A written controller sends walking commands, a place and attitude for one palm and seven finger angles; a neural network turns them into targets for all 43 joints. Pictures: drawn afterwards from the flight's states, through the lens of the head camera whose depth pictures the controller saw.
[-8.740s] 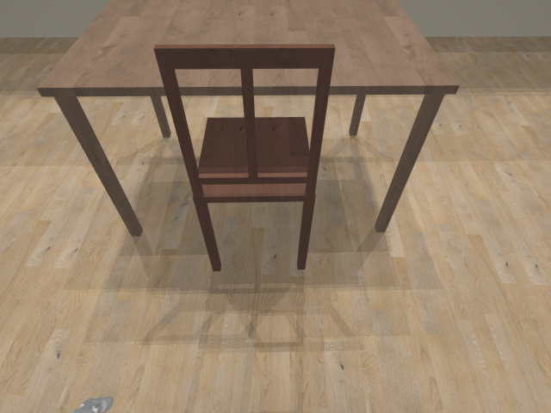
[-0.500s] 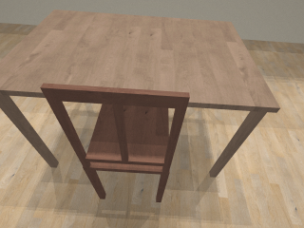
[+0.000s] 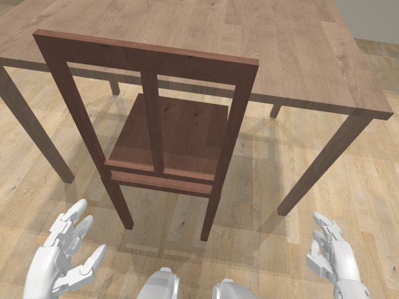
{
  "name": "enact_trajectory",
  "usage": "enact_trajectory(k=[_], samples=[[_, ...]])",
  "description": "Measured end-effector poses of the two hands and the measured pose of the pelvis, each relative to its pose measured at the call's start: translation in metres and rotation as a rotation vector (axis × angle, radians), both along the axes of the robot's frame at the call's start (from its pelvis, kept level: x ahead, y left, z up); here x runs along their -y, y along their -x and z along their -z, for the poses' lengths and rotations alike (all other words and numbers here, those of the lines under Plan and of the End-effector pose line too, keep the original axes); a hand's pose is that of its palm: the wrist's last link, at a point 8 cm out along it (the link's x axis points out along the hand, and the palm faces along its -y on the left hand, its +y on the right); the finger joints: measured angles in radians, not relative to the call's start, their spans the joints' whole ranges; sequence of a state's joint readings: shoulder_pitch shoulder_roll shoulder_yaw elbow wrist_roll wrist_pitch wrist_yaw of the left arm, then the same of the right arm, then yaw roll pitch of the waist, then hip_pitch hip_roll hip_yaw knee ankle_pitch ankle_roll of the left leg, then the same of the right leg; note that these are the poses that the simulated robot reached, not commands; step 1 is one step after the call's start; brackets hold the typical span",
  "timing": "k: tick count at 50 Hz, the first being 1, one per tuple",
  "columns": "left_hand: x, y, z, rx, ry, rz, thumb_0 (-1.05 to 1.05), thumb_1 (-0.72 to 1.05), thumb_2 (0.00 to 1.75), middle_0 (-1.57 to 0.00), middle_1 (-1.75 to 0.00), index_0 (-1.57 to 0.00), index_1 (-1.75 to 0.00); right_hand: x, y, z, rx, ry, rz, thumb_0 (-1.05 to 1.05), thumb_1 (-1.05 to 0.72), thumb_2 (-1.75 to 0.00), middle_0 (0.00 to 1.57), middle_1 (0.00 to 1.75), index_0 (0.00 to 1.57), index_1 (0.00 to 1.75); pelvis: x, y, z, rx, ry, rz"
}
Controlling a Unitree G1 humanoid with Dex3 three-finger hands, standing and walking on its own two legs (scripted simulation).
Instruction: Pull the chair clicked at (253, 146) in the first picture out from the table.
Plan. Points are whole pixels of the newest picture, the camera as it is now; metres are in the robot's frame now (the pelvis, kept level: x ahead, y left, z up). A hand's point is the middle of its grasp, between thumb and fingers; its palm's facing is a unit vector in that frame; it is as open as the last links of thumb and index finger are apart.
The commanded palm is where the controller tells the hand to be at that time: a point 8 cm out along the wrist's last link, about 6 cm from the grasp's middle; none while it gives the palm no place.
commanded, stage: raise the hand toward the chair's back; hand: left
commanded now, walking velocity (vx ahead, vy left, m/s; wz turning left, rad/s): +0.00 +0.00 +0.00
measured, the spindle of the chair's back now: (155, 131) +0.47 +0.14 +0.04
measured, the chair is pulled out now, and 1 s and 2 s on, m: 0.00 0.00 0.00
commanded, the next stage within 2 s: aim the fingers beside a spindle in 1.60 s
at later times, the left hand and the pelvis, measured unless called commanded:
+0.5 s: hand (89, 211) +0.26 +0.22 +0.05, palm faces -0.01 -1.00 -0.06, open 14.2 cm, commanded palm +0.23 +0.28 +0.05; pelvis +0.04 +0.03 +0.01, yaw -1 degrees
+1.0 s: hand (63, 208) +0.25 +0.26 +0.06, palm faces -0.04 -1.00 -0.04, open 16.8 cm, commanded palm +0.24 +0.32 +0.06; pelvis +0.02 +0.07 +0.01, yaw -1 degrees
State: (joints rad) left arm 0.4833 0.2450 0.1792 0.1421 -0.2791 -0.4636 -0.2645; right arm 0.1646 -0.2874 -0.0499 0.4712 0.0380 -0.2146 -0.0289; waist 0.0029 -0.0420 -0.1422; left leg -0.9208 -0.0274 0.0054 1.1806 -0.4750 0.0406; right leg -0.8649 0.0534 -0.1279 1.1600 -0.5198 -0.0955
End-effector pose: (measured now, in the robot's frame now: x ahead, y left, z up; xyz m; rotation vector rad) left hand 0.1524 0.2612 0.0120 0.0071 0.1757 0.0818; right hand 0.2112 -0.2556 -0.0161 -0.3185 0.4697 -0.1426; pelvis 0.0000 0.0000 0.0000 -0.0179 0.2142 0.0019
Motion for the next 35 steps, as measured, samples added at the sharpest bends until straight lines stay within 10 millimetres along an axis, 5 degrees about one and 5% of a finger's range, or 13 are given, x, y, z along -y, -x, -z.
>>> enact_trajectory(k=[3,6,14,22,29,35], samples=[[-0.006,0.0,-0.027,0.149,-0.055,-0.051,0.01,0.45,0.71,-0.15,-0.23,-0.15,-0.23,-0.013,-0.012,0.014,-0.018,-0.01,-0.048,0.01,-0.9,-0.9,0.2,0.3,0.2,0.3,0.003,-0.005,0.005,-0.017,0.02,-0.018],[0.002,-0.02,-0.049,0.274,-0.088,0.023,0.01,0.38,0.68,-0.14,-0.22,-0.14,-0.22,-0.029,-0.017,0.034,-0.054,-0.052,-0.086,0.01,-0.9,-0.9,0.2,0.3,0.2,0.3,0.003,-0.008,0.008,-0.034,0.036,-0.03],[0.015,-0.085,-0.016,-0.019,0.02,0.219,0.01,0.19,0.6,-0.13,-0.19,-0.13,-0.19,-0.046,0.011,0.063,-0.212,-0.176,0.032,0.01,-0.9,-0.9,0.2,0.3,0.21,0.3,-0.004,-0.023,-0.001,-0.07,0.017,0.002],[-0.014,-0.083,-0.052,0.106,-0.051,0.05,0.0,0.01,0.52,-0.11,-0.16,-0.11,-0.16,-0.032,0.033,0.054,-0.298,-0.114,0.117,0.01,-0.9,-0.9,0.2,0.3,0.2,0.3,-0.021,-0.041,-0.014,-0.086,0.019,0.013],[-0.017,-0.085,-0.019,0.039,-0.001,0.162,0.0,-0.15,0.45,-0.09,-0.14,-0.09,-0.13,-0.031,0.017,0.05,-0.258,-0.043,0.104,0.01,-0.9,-0.9,0.2,0.3,0.2,0.3,-0.037,-0.037,-0.004,-0.104,0.04,0.01],[-0.031,-0.085,-0.05,0.151,-0.019,0.119,-0.01,-0.29,0.39,-0.08,-0.11,-0.08,-0.11,-0.056,0.001,0.032,-0.189,-0.053,0.066,0.01,-0.9,-0.9,0.2,0.3,0.2,0.3,-0.05,-0.035,-0.01,-0.081,0.054,0.005]])
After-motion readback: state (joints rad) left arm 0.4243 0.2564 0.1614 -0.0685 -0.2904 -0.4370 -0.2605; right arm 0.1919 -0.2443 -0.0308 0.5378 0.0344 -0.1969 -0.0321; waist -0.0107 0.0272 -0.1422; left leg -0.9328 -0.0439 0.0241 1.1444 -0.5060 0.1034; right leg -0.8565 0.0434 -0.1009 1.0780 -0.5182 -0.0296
